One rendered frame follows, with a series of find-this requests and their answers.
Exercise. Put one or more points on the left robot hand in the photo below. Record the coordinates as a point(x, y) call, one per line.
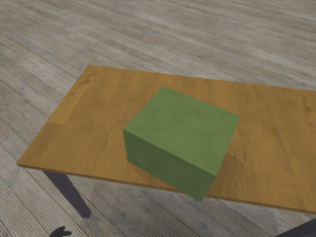
point(59, 232)

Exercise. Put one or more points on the carton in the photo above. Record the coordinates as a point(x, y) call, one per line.
point(180, 140)

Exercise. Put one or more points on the table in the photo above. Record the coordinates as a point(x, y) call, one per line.
point(270, 160)

